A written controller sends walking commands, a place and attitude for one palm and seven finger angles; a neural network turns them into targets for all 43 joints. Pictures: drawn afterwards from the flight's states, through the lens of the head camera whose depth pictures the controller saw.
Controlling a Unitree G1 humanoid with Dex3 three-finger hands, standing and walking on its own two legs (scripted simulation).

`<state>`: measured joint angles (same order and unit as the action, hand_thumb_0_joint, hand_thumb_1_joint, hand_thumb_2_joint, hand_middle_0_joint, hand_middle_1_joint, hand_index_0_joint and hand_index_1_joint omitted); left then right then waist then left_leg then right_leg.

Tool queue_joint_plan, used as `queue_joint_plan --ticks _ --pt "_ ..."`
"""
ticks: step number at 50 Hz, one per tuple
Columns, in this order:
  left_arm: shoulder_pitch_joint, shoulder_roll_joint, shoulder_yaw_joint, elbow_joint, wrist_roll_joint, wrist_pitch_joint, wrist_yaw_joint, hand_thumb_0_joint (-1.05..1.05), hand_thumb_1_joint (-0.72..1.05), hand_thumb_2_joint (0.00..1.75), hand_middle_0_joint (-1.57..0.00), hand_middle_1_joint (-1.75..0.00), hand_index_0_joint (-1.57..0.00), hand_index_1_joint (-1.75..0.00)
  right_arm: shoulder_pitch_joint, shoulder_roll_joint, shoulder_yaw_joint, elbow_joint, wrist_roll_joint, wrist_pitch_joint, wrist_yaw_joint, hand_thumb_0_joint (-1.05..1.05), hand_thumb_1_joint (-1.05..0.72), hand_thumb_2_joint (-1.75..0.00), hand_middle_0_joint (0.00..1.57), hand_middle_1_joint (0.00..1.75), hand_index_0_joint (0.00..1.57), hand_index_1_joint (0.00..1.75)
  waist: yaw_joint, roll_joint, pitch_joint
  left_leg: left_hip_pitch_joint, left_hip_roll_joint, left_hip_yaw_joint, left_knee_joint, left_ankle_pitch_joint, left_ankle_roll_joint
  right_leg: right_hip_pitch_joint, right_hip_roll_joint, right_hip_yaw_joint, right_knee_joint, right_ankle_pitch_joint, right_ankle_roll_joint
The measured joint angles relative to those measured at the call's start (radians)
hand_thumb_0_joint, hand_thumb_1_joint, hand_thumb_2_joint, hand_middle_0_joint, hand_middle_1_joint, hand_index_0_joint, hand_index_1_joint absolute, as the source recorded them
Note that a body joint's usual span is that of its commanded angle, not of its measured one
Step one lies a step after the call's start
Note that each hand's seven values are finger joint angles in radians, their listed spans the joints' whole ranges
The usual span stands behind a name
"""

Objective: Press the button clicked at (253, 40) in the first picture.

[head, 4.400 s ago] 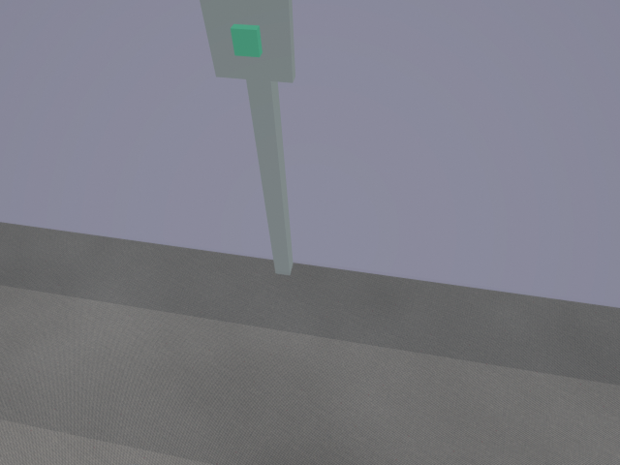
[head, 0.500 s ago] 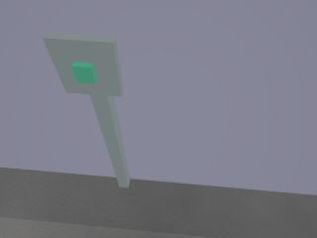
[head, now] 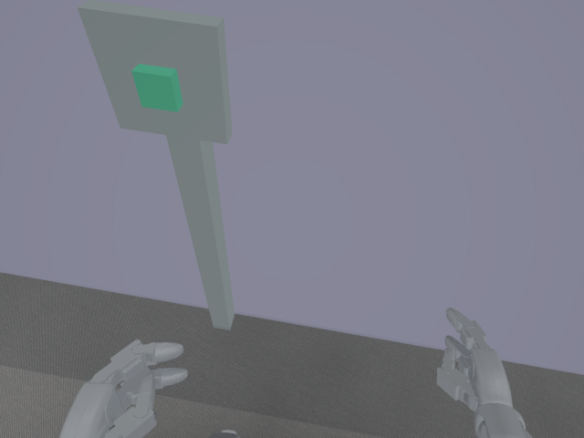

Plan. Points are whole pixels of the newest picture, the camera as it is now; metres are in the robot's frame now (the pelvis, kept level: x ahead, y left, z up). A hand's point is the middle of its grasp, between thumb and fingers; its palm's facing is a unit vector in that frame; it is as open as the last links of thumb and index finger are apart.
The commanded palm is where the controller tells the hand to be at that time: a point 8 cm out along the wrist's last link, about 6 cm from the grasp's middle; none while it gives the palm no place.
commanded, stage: raise the hand and make a fist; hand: left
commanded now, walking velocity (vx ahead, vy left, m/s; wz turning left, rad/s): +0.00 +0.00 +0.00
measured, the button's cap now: (159, 87) +0.52 +0.24 +0.20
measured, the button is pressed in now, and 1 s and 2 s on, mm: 0 0 0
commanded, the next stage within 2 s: aim a knuckle at the button in 1.54 s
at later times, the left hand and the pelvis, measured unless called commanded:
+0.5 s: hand (104, 340) +0.19 +0.22 +0.11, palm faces +0.03 -1.00 -0.08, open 3.1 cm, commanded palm +0.16 +0.26 +0.11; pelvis +0.00 +0.01 +0.01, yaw +0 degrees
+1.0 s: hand (71, 297) +0.21 +0.24 +0.16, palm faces -0.05 -0.99 -0.10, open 3.1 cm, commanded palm +0.19 +0.29 +0.18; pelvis +0.00 +0.03 +0.03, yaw +1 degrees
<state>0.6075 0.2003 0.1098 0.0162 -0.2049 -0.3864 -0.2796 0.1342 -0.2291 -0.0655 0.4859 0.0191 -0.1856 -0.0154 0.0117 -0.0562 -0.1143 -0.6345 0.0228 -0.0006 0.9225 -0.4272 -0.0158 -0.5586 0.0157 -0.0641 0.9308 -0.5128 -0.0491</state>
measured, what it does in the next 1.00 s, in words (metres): stands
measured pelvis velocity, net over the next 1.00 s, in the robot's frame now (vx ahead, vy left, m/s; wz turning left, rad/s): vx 0.00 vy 0.03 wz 0.02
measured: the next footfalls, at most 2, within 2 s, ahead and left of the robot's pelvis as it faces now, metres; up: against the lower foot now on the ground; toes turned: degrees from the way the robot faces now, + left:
none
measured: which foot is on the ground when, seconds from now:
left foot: down 0.00-1.00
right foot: down 0.00-1.00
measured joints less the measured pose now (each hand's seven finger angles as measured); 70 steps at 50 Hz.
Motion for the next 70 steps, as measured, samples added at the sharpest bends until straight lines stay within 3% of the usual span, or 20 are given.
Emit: queue_joint_plan --ticks 4,6,8,10,13,15,17,19,22,26,32,39,46,49,56,63,66,70 --pt "0.048 0.03 0.067 -0.106 -0.055 -0.079 0.033 0.02 0.91 0.9 -0.71 -0.85 -0.71 -0.85 0.016 -0.01 0.015 0.004 -0.004 -0.009 -0.02 0.01 -0.91 -0.9 0.2 0.3 0.19 0.3 0.03 0.037 -0.008 -0.055 0.005 -0.048 0.063 -0.018 -0.008 -0.024 0.009 -0.046 0.028 -0.014 -0.007" --pt "-0.002 0.028 0.077 -0.136 -0.086 -0.134 0.008 0.03 0.91 0.9 -0.76 -0.91 -0.77 -0.91 0.015 -0.015 0.036 0.026 -0.001 -0.025 -0.027 0.01 -0.91 -0.9 0.2 0.3 0.19 0.3 0.034 0.066 -0.004 -0.084 0.004 -0.069 0.094 -0.023 -0.009 -0.039 0.011 -0.067 0.045 -0.019 -0.009" --pt "-0.082 0.027 0.066 -0.143 -0.104 -0.148 -0.043 0.02 0.91 0.9 -0.82 -0.97 -0.82 -0.97 0.014 -0.012 0.059 0.051 0.007 -0.035 -0.031 0.01 -0.91 -0.9 0.2 0.3 0.2 0.3 0.032 0.089 0.006 -0.104 0.005 -0.079 0.113 -0.022 -0.009 -0.053 0.013 -0.076 0.057 -0.018 -0.01" --pt "-0.156 0.034 0.046 -0.13 -0.104 -0.098 -0.101 0.02 0.91 0.9 -0.87 -1.03 -0.87 -1.03 0.023 0.003 0.081 0.069 0.018 -0.033 -0.035 0.01 -0.91 -0.9 0.2 0.3 0.2 0.3 0.023 0.1 0.009 -0.108 0.007 -0.074 0.107 -0.015 -0.009 -0.061 0.013 -0.071 0.054 -0.01 -0.009" --pt "-0.21 0.058 0.025 -0.089 -0.092 0.058 -0.152 0.02 0.91 0.9 -0.95 -1.12 -0.96 -1.12 0.059 0.03 0.1 0.079 0.034 -0.011 -0.041 0.01 -0.91 -0.9 0.2 0.3 0.2 0.3 -0.004 0.102 0.008 -0.075 0.008 -0.045 0.059 0.005 -0.005 -0.047 0.011 -0.043 0.025 0.01 -0.001" --pt "-0.197 0.068 0.034 -0.087 -0.094 0.157 -0.136 0.02 0.9 0.9 -1.01 -1.18 -1.01 -1.18 0.093 0.042 0.1 0.076 0.037 0.005 -0.048 0.01 -0.9 -0.9 0.2 0.3 0.2 0.3 -0.025 0.1 0.006 -0.035 0.008 -0.022 0.015 0.018 -0.002 -0.022 0.009 -0.02 -0.005 0.024 0.004" --pt "-0.162 0.065 0.06 -0.108 -0.112 0.206 -0.089 0.02 0.9 0.9 -1.06 -1.24 -1.07 -1.24 0.127 0.046 0.092 0.075 0.038 0.012 -0.058 0.01 -0.9 -0.9 0.2 0.3 0.2 0.3 -0.039 0.096 0.004 0.005 0.009 -0.003 -0.023 0.027 0.002 0.009 0.01 -0.001 -0.037 0.036 0.008" --pt "-0.128 0.056 0.096 -0.144 -0.128 0.205 -0.033 0.02 0.9 0.9 -1.12 -1.3 -1.12 -1.3 0.16 0.043 0.078 0.078 0.037 0.01 -0.062 0.01 -0.9 -0.9 0.2 0.3 0.2 0.3 -0.042 0.09 0.003 0.035 0.01 0.007 -0.052 0.033 0.005 0.035 0.01 0.009 -0.065 0.046 0.011" --pt "-0.105 0.053 0.135 -0.192 -0.129 0.153 0.017 0.02 0.9 0.9 -1.18 -1.37 -1.19 -1.37 0.191 0.023 0.062 0.093 0.035 -0.004 -0.062 0.01 -0.9 -0.9 0.2 0.3 0.2 0.3 -0.033 0.082 0.007 0.058 0.007 0.007 -0.071 0.037 0.01 0.063 0.008 0.009 -0.093 0.055 0.016" --pt "-0.117 0.059 0.122 -0.207 -0.116 0.113 -0.002 0.02 0.91 0.9 -1.24 -1.44 -1.25 -1.44 0.189 -0.019 0.053 0.113 0.038 -0.038 -0.056 0.01 -0.91 -0.9 0.2 0.3 0.2 0.3 -0.024 0.09 0.018 0.068 -0.001 -0.003 -0.078 0.042 0.021 0.087 0.002 -0.002 -0.119 0.065 0.025" --pt "-0.137 0.076 0.059 -0.217 -0.095 0.19 -0.035 0.02 0.9 0.9 -1.28 -1.48 -1.29 -1.48 0.139 -0.028 0.058 0.103 0.045 -0.085 -0.063 0.01 -0.91 -0.9 0.2 0.3 0.2 0.3 -0.02 0.092 0.02 0.111 -0.012 0.006 -0.115 0.055 0.037 0.131 -0.008 0.007 -0.163 0.085 0.039" --pt "-0.198 0.091 0.12 -0.274 -0.114 0.233 0.015 0.02 0.9 0.9 -1.3 -1.49 -1.3 -1.49 0.098 0.004 0.094 0.075 0.045 -0.098 -0.055 0.01 -0.91 -0.9 0.2 0.3 0.2 0.3 0.003 0.084 0.012 0.182 -0.02 0.006 -0.159 0.066 0.043 0.208 -0.015 0.006 -0.216 0.1 0.046" --pt "-0.277 0.108 0.103 -0.252 -0.103 0.368 -0.034 0.02 0.9 0.9 -1.3 -1.5 -1.3 -1.5 0.081 0.002 0.135 0.065 0.046 -0.084 -0.057 0.01 -0.9 -0.9 0.2 0.3 0.2 0.3 0.028 0.101 0.026 0.241 -0.03 -0.001 -0.208 0.088 0.049 0.275 -0.022 -0.002 -0.275 0.125 0.052" --pt "-0.301 0.132 0.108 -0.253 -0.103 0.408 -0.044 0.02 0.9 0.9 -1.3 -1.5 -1.31 -1.5 0.081 0.004 0.147 0.069 0.044 -0.078 -0.062 0.01 -0.9 -0.9 0.2 0.3 0.2 0.3 0.031 0.097 0.04 0.265 -0.031 -0.001 -0.233 0.101 0.048 0.296 -0.023 -0.002 -0.296 0.136 0.051" --pt "-0.399 0.159 0.185 -0.246 -0.138 0.435 -0.048 0.02 0.9 0.9 -1.3 -1.5 -1.31 -1.5 0.095 -0.004 0.157 0.106 0.047 -0.075 -0.069 0.01 -0.9 -0.9 0.2 0.3 0.2 0.3 0.033 0.098 0.055 0.313 -0.029 -0.005 -0.28 0.123 0.041 0.345 -0.019 -0.006 -0.343 0.157 0.045" --pt "-0.431 0.16 0.194 -0.2 -0.146 0.533 -0.082 0.02 0.9 0.9 -1.3 -1.5 -1.31 -1.5 0.101 -0.026 0.146 0.115 0.061 -0.06 -0.072 0.01 -0.9 -0.9 0.2 0.3 0.2 0.3 0.019 0.112 0.056 0.34 -0.026 0.0 -0.322 0.144 0.036 0.362 -0.016 0.0 -0.371 0.173 0.04" --pt "-0.399 0.151 0.185 -0.209 -0.146 0.546 -0.079 0.02 0.9 0.9 -1.3 -1.5 -1.3 -1.5 0.102 -0.029 0.139 0.11 0.058 -0.06 -0.072 0.01 -0.9 -0.9 0.2 0.3 0.2 0.3 0.012 0.107 0.058 0.344 -0.023 0.004 -0.332 0.149 0.032 0.36 -0.013 0.004 -0.371 0.174 0.036" --pt "-0.367 0.141 0.183 -0.247 -0.138 0.504 -0.055 0.02 0.9 0.9 -1.3 -1.5 -1.3 -1.5 0.109 -0.029 0.13 0.11 0.052 -0.07 -0.07 0.01 -0.9 -0.9 0.2 0.3 0.2 0.3 0.015 0.095 0.059 0.353 -0.017 0.003 -0.335 0.148 0.024 0.366 -0.007 0.004 -0.369 0.17 0.027"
